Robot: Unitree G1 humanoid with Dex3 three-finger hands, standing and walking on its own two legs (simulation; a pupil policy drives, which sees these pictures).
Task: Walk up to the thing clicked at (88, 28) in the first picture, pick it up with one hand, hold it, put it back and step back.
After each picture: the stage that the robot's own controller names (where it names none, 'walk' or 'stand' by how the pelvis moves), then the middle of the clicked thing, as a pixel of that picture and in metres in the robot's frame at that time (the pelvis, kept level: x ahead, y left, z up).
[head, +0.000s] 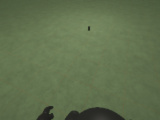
stand; (89, 28) +2.39 +0.15 -0.72
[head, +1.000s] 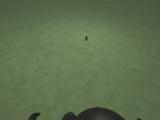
walk; (86, 38) +2.25 +0.12 -0.71
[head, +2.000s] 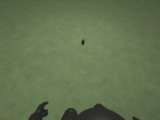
walk; (83, 42) +1.55 +0.14 -0.71
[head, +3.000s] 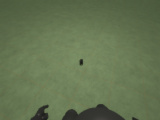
walk; (81, 62) +1.01 +0.15 -0.72
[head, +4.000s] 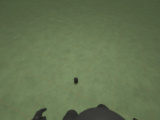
walk; (75, 80) +0.62 +0.19 -0.72
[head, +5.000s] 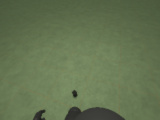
stand; (74, 93) +0.40 +0.22 -0.70
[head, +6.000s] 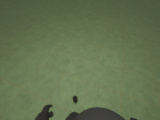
stand; (75, 99) +0.35 +0.20 -0.72
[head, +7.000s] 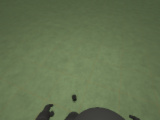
stand; (74, 97) +0.35 +0.20 -0.73
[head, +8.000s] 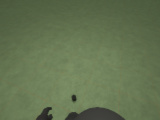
stand; (74, 98) +0.36 +0.20 -0.73
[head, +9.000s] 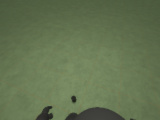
stand; (73, 99) +0.34 +0.20 -0.73
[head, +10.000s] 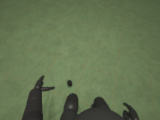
go down; (69, 83) +0.38 +0.21 -0.62
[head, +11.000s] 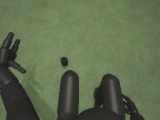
go down; (64, 62) +0.42 +0.23 -0.31
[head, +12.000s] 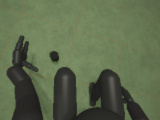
close in; (54, 57) +0.42 +0.25 -0.26
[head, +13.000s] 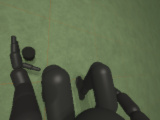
close; (29, 54) +0.41 +0.28 -0.22
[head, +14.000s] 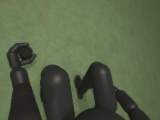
close; (25, 54) +0.41 +0.28 -0.22
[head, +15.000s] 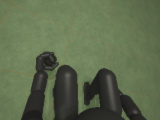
lift; (50, 60) +0.35 +0.26 -0.16
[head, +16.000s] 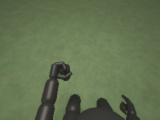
lift; (65, 73) +0.32 +0.18 +0.01
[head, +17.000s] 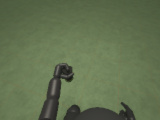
hold; (68, 74) +0.33 +0.17 +0.00
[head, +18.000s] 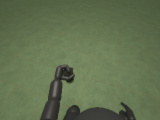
hold; (68, 75) +0.32 +0.17 -0.01
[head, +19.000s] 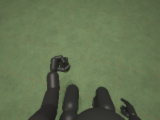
crouch; (64, 65) +0.38 +0.19 -0.08
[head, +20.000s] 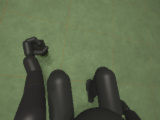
lower; (41, 49) +0.46 +0.27 -0.16
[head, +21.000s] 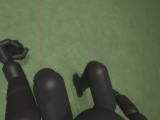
lower; (17, 51) +0.43 +0.29 -0.23
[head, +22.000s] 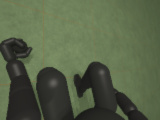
lower; (21, 50) +0.43 +0.29 -0.23
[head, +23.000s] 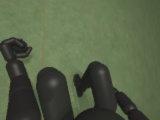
lower; (21, 49) +0.43 +0.29 -0.23
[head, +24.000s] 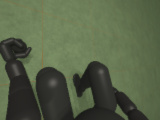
lower; (20, 50) +0.43 +0.29 -0.23
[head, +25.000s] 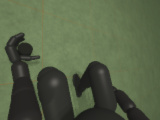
open; (24, 51) +0.42 +0.27 -0.23
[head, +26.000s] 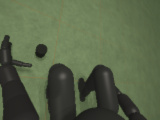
stand; (41, 51) +0.42 +0.26 -0.24
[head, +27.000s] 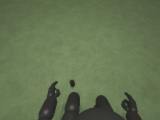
stand; (72, 83) +0.40 +0.19 -0.58
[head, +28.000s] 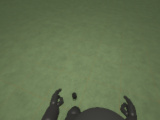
stand; (74, 96) +0.38 +0.18 -0.67
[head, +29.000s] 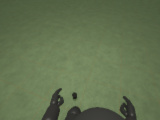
stand; (74, 96) +0.38 +0.18 -0.67
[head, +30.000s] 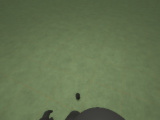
stand; (77, 96) +0.39 +0.17 -0.72
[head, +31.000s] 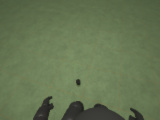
walk; (78, 82) +0.45 +0.15 -0.70
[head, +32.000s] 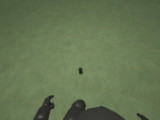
walk; (80, 70) +0.69 +0.21 -0.70
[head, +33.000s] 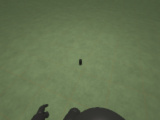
stand; (80, 62) +1.03 +0.20 -0.70
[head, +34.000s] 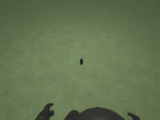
stand; (81, 61) +1.04 +0.20 -0.72
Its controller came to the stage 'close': yes
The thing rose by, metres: 0.71
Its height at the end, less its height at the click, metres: +0.00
